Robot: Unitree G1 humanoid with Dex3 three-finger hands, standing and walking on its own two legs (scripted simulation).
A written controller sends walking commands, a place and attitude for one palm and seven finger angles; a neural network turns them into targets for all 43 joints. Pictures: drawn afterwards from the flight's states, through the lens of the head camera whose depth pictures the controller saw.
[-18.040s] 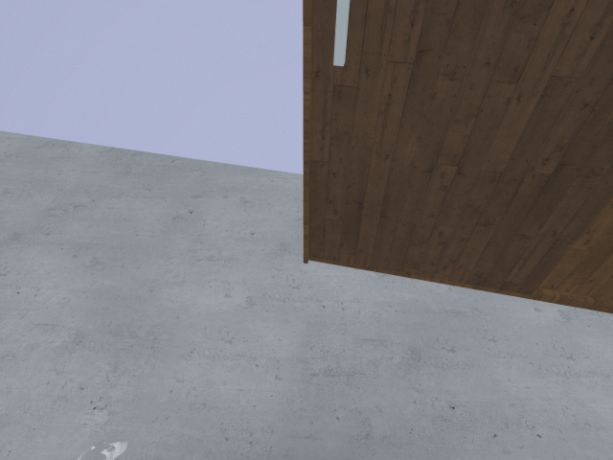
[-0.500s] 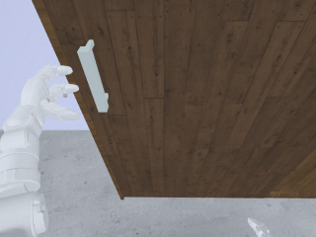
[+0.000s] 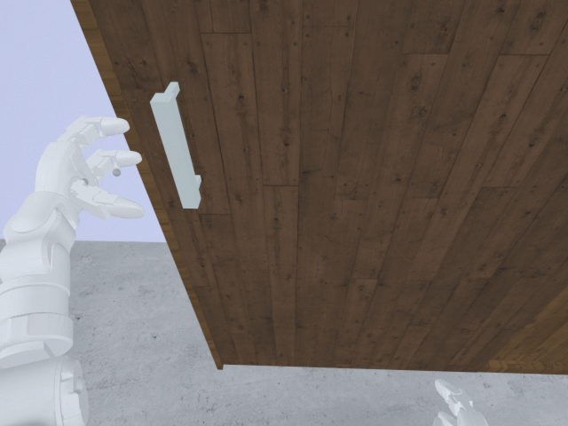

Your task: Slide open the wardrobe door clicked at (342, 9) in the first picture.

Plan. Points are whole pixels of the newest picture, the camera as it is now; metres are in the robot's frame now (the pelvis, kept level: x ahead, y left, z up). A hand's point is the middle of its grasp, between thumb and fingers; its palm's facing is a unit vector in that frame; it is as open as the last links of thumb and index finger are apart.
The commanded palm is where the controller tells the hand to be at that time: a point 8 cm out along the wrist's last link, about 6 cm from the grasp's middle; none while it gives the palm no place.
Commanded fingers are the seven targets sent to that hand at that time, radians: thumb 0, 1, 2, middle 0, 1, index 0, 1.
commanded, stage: move the hooked fingers beside the handle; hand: left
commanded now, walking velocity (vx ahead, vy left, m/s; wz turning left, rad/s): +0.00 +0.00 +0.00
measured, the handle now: (182, 148) +0.45 +0.18 +0.19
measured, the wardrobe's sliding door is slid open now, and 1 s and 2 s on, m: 0.00 0.00 0.00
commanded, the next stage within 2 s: none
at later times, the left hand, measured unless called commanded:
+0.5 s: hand (116, 177) +0.37 +0.25 +0.19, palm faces +0.08 -1.00 -0.03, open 14.0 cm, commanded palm +0.35 +0.29 +0.19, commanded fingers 0.00 -0.50 0.30 -0.30 -1.20 -0.30 -1.20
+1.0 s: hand (119, 176) +0.38 +0.24 +0.19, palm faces +0.07 -1.00 -0.02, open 14.0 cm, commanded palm +0.35 +0.29 +0.19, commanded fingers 0.00 -0.50 0.30 -0.30 -1.20 -0.30 -1.20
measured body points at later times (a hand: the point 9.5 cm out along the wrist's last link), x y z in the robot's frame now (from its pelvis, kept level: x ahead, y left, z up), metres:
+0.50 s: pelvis -0.01 +0.00 +0.00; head -0.02 -0.02 +0.45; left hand +0.36 +0.30 +0.20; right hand +0.12 -0.26 -0.10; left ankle -0.02 +0.10 -0.74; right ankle -0.01 -0.10 -0.74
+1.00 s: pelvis -0.01 +0.00 +0.00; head -0.03 -0.01 +0.45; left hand +0.37 +0.30 +0.19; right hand +0.14 -0.25 -0.09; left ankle -0.02 +0.10 -0.74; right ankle -0.01 -0.10 -0.74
